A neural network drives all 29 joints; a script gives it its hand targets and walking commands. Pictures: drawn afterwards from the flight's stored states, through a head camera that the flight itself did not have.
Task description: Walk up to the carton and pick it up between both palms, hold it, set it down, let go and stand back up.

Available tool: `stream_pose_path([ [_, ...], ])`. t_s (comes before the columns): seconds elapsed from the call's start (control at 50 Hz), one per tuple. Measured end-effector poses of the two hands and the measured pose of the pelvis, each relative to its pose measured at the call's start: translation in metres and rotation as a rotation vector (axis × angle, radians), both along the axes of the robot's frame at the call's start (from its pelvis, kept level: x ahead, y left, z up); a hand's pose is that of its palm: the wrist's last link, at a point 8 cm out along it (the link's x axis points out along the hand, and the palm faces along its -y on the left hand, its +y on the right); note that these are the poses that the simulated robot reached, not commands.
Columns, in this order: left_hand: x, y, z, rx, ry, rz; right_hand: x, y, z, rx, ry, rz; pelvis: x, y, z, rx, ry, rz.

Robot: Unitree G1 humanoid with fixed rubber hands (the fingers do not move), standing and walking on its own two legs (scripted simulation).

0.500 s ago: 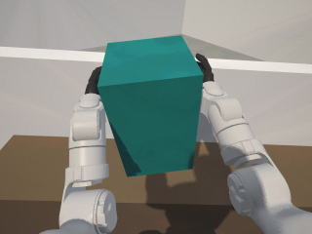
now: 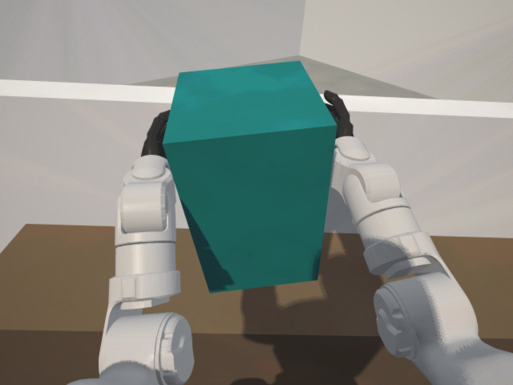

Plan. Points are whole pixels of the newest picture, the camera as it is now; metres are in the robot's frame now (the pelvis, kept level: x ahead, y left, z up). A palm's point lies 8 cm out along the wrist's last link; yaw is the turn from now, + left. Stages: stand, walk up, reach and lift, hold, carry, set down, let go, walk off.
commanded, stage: hold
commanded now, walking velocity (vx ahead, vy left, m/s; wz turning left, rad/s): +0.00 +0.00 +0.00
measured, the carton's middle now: (252, 182) +0.35 +0.00 +0.20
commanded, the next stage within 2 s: none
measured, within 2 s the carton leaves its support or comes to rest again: neither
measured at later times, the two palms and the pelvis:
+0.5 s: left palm (155, 165) +0.36 +0.14 +0.23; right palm (337, 140) +0.37 -0.12 +0.27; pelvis +0.00 +0.00 +0.00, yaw +1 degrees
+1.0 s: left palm (155, 162) +0.36 +0.14 +0.24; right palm (335, 140) +0.37 -0.12 +0.26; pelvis +0.00 +0.00 +0.00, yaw +0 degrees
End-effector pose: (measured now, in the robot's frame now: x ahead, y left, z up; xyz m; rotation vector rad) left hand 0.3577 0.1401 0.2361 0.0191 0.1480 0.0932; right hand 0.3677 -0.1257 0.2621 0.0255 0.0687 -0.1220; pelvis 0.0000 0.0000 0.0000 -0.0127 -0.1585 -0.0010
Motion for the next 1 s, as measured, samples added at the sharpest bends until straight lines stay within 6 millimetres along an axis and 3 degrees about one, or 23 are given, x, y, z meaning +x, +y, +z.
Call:
stream_pose_path([
  [1.0,0.0011,0.0026,-0.0007,-0.013,-0.005,0.019,0.0036,0.0034,0.0024,-0.015,-0.002,0.007,0.0033,-0.0019,0.0001,-0.001,-0.001,0.006],
])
